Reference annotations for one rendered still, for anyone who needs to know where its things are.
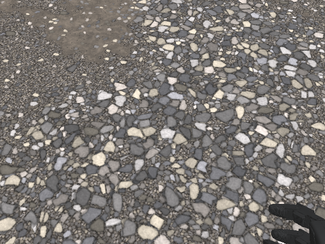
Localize right robot hand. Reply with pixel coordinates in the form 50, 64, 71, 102
263, 203, 325, 244

